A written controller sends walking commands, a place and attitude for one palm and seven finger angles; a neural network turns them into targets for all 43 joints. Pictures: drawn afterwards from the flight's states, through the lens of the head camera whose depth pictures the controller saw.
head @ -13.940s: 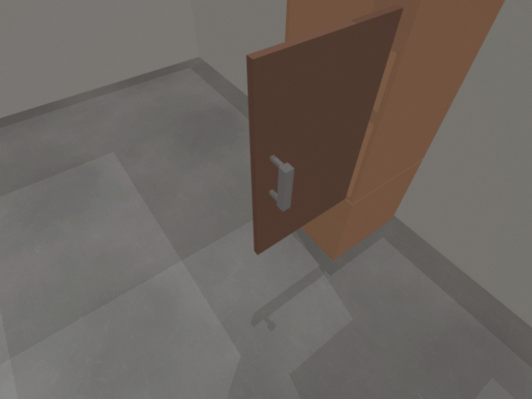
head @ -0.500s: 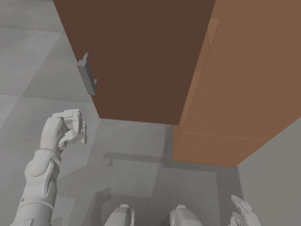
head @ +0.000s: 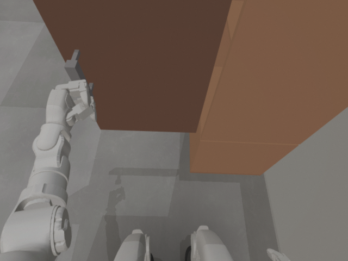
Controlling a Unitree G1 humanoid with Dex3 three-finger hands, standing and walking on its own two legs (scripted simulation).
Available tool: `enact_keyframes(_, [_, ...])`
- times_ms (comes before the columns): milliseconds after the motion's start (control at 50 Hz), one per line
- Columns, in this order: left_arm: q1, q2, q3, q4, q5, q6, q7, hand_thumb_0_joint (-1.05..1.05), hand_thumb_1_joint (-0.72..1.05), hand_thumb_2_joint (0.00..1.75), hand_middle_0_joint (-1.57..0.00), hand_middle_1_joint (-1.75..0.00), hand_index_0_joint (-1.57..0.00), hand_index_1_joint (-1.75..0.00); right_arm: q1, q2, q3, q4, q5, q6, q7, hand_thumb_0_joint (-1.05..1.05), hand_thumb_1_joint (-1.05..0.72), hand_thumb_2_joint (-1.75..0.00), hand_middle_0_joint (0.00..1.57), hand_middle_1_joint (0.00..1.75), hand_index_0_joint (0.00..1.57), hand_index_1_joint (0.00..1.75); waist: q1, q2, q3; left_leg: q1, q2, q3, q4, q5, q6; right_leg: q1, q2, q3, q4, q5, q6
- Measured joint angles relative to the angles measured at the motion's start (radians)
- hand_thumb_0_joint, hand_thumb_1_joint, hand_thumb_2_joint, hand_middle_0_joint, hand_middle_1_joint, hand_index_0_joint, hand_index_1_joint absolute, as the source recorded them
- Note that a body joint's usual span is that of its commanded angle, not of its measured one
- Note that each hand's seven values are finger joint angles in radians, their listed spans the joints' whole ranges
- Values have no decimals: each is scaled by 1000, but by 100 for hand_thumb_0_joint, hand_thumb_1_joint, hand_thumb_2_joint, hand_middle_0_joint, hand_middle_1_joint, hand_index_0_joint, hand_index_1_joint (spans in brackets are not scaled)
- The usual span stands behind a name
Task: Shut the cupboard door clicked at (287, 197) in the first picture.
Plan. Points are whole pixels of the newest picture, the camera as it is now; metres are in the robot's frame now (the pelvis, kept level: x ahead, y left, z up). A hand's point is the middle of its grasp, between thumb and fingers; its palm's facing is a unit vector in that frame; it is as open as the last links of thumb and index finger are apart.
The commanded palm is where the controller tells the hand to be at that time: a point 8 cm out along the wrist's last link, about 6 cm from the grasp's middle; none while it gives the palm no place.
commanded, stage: bring the fist close to the handle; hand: left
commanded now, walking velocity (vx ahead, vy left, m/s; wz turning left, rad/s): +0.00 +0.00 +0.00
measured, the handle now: (82, 77) +0.54 +0.22 +0.05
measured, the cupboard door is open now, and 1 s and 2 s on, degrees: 91 84 68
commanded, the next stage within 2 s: push the door shut along its arc in 0.32 s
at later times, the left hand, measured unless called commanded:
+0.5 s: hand (88, 110) +0.44 +0.19 +0.06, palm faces -0.05 -1.00 -0.03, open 3.1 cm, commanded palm +0.43 +0.23 +0.06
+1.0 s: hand (94, 89) +0.50 +0.18 +0.06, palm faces -0.17 -0.98 -0.03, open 3.2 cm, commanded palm +0.50 +0.21 +0.06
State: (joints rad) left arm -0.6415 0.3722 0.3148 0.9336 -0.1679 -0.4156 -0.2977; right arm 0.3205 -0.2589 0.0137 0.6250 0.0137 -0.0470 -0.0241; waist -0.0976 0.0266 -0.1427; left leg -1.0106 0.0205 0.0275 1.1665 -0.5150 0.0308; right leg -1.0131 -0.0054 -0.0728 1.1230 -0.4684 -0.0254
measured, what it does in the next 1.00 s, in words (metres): stands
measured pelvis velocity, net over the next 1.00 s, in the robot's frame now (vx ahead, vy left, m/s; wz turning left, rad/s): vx -0.01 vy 0.00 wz -0.01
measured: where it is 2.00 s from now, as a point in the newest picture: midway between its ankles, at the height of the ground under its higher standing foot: outside the picture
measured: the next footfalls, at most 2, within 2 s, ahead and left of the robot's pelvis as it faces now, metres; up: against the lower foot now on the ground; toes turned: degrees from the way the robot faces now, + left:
none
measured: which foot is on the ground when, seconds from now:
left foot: down 0.00-1.00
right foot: down 0.00-1.00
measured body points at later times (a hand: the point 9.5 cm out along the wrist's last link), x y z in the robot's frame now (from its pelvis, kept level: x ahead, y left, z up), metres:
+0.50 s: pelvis +0.00 +0.00 +0.00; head +0.11 +0.01 +0.44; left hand +0.43 +0.24 +0.06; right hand +0.08 -0.27 -0.11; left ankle +0.02 +0.10 -0.65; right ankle +0.03 -0.11 -0.65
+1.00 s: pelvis -0.01 +0.00 -0.02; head +0.13 +0.02 +0.41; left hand +0.50 +0.24 +0.06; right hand +0.01 -0.27 -0.13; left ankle +0.02 +0.10 -0.65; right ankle +0.03 -0.11 -0.65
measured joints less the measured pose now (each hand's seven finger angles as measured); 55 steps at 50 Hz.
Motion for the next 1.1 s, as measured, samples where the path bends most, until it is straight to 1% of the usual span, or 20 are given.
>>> enact_keyframes(120, [46,-1,21,-21,-5,-14,-10,1,91,90,-130,-150,-130,-150,36,-3,-10,-9,2,34,12,1,-91,-90,20,30,20,30,-5,4,0,16,6,14,-18,0,2,7,7,15,-13,5,2])
enact_keyframes(240, [83,-22,-1,-47,-7,-33,7,1,90,90,-130,-150,-130,-150,44,-1,-14,-1,3,41,10,1,-91,-90,20,30,20,30,4,2,8,35,3,9,-33,7,0,29,5,10,-30,8,1])
enact_keyframes(300, [67,-26,-3,-25,1,-47,10,1,90,90,-130,-150,-130,-150,29,-1,-10,8,1,40,6,1,-91,-90,20,30,20,30,6,-3,8,35,2,4,-32,8,-1,32,4,5,-29,8,0])
enact_keyframes(360, [45,-16,3,3,7,-50,8,1,90,90,-130,-150,-130,-150,9,0,-7,7,0,39,4,1,-91,-90,20,30,20,30,1,-7,7,29,2,0,-26,8,-3,28,4,0,-25,7,-2])
enact_keyframes(440, [31,4,13,19,2,-49,-8,1,90,90,-130,-150,-130,-150,-11,0,-6,-7,1,39,2,1,-91,-90,20,30,20,30,-2,-10,6,25,4,-2,-22,7,-4,24,6,-1,-22,7,-4])
enact_keyframes(500, [25,11,1,23,-4,-47,-24,1,90,90,-130,-150,-130,-150,-16,-2,-6,-15,4,37,3,1,-91,-90,20,30,20,30,3,-7,5,23,3,-5,-20,7,-5,24,5,-4,-22,7,-4])
enact_keyframes(580, [-22,22,-13,67,0,-38,-46,1,90,90,-130,-150,-130,-150,-26,-5,1,-11,6,34,0,1,-91,-90,20,30,20,30,4,-7,8,10,1,-12,-11,6,-5,16,2,-11,-15,5,-5])
enact_keyframes(660, [-88,41,-19,112,7,-30,-62,1,90,90,-130,-150,-130,-150,-34,-8,6,-3,5,29,-2,0,-91,-90,20,30,20,30,-7,-5,9,-18,0,-19,8,4,-5,-9,1,-18,0,2,-6])
enact_keyframes(740, [-151,74,9,158,19,-16,-84,1,90,90,-130,-150,-130,-150,-32,-9,13,-4,3,29,-3,0,-91,-90,20,30,20,30,-29,-3,8,-53,6,-19,30,-2,-5,-43,6,-18,17,1,-7])
enact_keyframes(800, [-176,101,23,172,21,-11,-102,1,90,90,-130,-150,-132,-150,-16,-11,13,-8,3,31,-1,0,-91,-90,20,30,20,30,-39,0,10,-74,9,-19,44,-6,-4,-64,9,-17,28,0,-7])
enact_keyframes(900, [-237,142,27,209,26,9,-124,1,90,90,-130,-150,-133,-150,14,-15,18,7,3,35,1,0,-91,-90,20,30,20,30,-51,5,17,-110,12,-23,63,-7,-3,-95,11,-22,40,1,-7])
enact_keyframes(1100, [-360,225,24,279,42,59,-159,1,90,90,-130,-150,-134,-150,56,-22,26,29,-1,28,3,0,-91,-90,20,30,20,30,-87,8,22,-179,17,-33,94,-6,2,-153,16,-31,52,12,-4])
